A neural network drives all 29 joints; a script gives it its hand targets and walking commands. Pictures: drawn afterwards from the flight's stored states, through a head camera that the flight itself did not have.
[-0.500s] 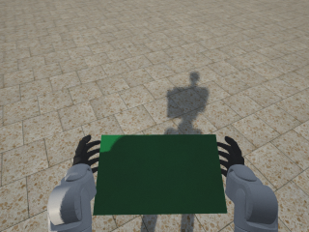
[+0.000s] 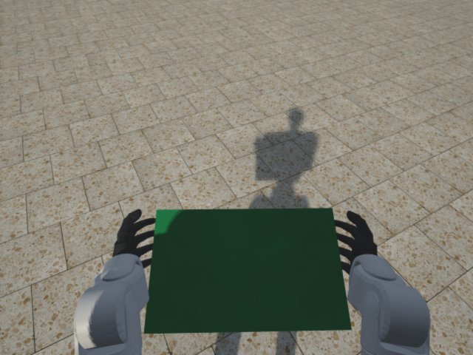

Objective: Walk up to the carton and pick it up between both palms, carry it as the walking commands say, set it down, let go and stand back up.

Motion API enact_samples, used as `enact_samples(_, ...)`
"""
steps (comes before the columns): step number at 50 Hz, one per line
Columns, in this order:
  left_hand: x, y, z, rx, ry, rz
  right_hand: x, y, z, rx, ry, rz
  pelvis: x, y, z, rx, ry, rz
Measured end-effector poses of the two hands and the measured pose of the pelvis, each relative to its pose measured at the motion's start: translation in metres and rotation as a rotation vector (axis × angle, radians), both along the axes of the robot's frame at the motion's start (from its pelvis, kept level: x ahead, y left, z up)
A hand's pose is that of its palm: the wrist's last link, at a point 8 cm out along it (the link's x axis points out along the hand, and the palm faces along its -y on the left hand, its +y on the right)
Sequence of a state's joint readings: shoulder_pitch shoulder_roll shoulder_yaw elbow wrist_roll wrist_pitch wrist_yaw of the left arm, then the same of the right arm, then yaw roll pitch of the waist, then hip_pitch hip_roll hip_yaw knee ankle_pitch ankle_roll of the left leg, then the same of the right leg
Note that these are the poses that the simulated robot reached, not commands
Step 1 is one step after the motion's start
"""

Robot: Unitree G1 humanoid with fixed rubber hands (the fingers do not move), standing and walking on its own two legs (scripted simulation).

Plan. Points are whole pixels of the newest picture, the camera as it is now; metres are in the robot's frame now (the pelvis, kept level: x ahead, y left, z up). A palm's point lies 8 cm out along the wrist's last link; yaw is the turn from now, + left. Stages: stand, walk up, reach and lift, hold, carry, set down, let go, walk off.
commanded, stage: carry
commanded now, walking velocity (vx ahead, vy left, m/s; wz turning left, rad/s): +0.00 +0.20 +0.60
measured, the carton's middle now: (243, 273) +0.27 +0.00 +0.01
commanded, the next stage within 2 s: none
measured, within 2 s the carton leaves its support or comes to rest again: neither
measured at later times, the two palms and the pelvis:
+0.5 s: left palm (51, 288) +0.21 +0.28 +0.06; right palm (275, 246) +0.29 -0.05 +0.06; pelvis +0.01 +0.07 -0.04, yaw +12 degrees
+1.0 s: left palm out of the picture +0.09 +0.41 +0.10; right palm (170, 254) +0.26 +0.11 +0.09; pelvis -0.04 +0.15 -0.01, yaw +30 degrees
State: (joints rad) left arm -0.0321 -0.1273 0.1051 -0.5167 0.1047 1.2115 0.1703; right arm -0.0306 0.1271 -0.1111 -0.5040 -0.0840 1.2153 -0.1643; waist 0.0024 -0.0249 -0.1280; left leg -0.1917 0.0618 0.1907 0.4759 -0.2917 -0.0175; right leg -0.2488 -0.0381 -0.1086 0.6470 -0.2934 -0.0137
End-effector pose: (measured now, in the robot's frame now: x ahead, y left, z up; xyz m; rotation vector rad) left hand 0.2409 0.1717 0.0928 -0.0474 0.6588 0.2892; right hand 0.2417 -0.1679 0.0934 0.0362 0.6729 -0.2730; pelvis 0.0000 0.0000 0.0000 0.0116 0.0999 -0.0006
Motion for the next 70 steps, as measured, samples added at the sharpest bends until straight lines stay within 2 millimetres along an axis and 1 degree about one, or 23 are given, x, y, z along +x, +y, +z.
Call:
enact_samples(3,0.002,0.000,-0.001,0.009,-0.001,0.002,0.002,0.000,-0.003,0.005,0.000,0.003,0.002,0.000,-0.002,-0.001,0.002,0.010)
enact_samples(8,0.001,-0.002,-0.006,0.033,-0.005,0.015,0.007,-0.002,-0.017,0.028,-0.006,0.019,0.001,-0.005,-0.011,0.015,-0.003,0.057)
enact_samples(12,-0.011,0.012,-0.011,0.047,0.033,0.055,0.010,0.013,-0.024,0.043,0.032,0.060,-0.001,0.001,-0.007,0.035,-0.012,0.090)
enact_samples(17,-0.023,0.042,-0.011,0.045,0.024,0.118,0.020,0.045,-0.024,0.044,0.021,0.123,0.000,0.018,-0.008,0.052,-0.020,0.130)
enact_samples(21,-0.026,0.073,-0.015,0.032,-0.006,0.159,0.031,0.078,-0.023,0.031,-0.010,0.165,0.005,0.040,-0.016,0.047,-0.025,0.168)
enact_samples(23,-0.027,0.092,-0.021,0.023,-0.023,0.177,0.038,0.098,-0.025,0.021,-0.028,0.184,0.010,0.055,-0.025,0.039,-0.031,0.185)
enact_samples(25,-0.026,0.112,-0.030,0.016,-0.035,0.196,0.043,0.119,-0.031,0.010,-0.040,0.206,0.012,0.069,-0.035,0.035,-0.037,0.200)
enact_samples(28,-0.035,0.134,-0.043,0.006,0.011,0.232,0.046,0.144,-0.043,-0.004,0.007,0.242,0.006,0.082,-0.037,0.021,-0.038,0.227)
enact_samples(31,-0.050,0.150,-0.049,0.001,0.062,0.264,0.040,0.162,-0.051,-0.005,0.058,0.274,-0.001,0.092,-0.032,0.010,-0.033,0.257)
enact_samples(33,-0.061,0.158,-0.048,0.002,0.067,0.284,0.036,0.172,-0.052,0.000,0.064,0.295,-0.006,0.096,-0.029,0.005,-0.031,0.279)
enact_samples(38,-0.083,0.173,-0.032,0.034,0.030,0.330,0.029,0.193,-0.045,0.034,0.026,0.339,-0.016,0.105,-0.025,-0.004,-0.023,0.339)
enact_samples(40,-0.093,0.180,-0.023,0.049,0.022,0.350,0.026,0.202,-0.040,0.050,0.020,0.359,-0.019,0.109,-0.021,-0.011,-0.029,0.377)
enact_samples(43,-0.112,0.192,-0.013,0.044,0.019,0.399,0.023,0.221,-0.026,0.048,0.014,0.406,-0.022,0.116,-0.011,0.016,-0.025,0.420)
enact_samples(46,-0.128,0.209,-0.002,0.047,0.003,0.445,0.021,0.244,-0.015,0.048,-0.003,0.452,-0.027,0.127,-0.006,0.041,-0.028,0.454)
enact_samples(49,-0.145,0.230,0.004,0.048,-0.020,0.483,0.017,0.271,-0.007,0.048,-0.028,0.490,-0.037,0.142,-0.005,0.056,-0.024,0.500)
enact_samples(51,-0.159,0.248,0.003,0.047,-0.029,0.508,0.011,0.293,-0.005,0.047,-0.038,0.513,-0.045,0.156,-0.008,0.056,-0.021,0.533)
enact_samples(53,-0.176,0.268,-0.002,0.042,-0.033,0.536,0.003,0.319,-0.007,0.041,-0.042,0.541,-0.055,0.172,-0.012,0.048,-0.021,0.567)
enact_samples(56,-0.206,0.301,-0.018,0.025,-0.036,0.590,-0.014,0.361,-0.018,0.020,-0.045,0.597,-0.072,0.195,-0.026,0.035,-0.028,0.598)
enact_samples(59,-0.239,0.321,-0.035,-0.016,0.019,0.654,-0.032,0.392,-0.031,-0.019,0.012,0.660,-0.088,0.206,-0.026,0.007,-0.036,0.626)
enact_samples(61,-0.259,0.327,-0.041,-0.033,0.050,0.687,-0.043,0.405,-0.037,-0.033,0.044,0.694,-0.098,0.210,-0.024,0.001,-0.037,0.649)
enact_samples(64,-0.284,0.333,-0.042,-0.030,0.056,0.723,-0.059,0.419,-0.041,-0.029,0.051,0.730,-0.112,0.215,-0.023,0.004,-0.035,0.684)
enact_samples(67,-0.302,0.337,-0.036,-0.004,0.036,0.743,-0.072,0.427,-0.041,-0.005,0.030,0.751,-0.124,0.218,-0.025,0.011,-0.030,0.716)
enact_samples(70,-0.315,0.340,-0.027,0.033,0.017,0.751,-0.084,0.431,-0.042,0.032,0.011,0.759,-0.136,0.221,-0.027,0.017,-0.027,0.743)
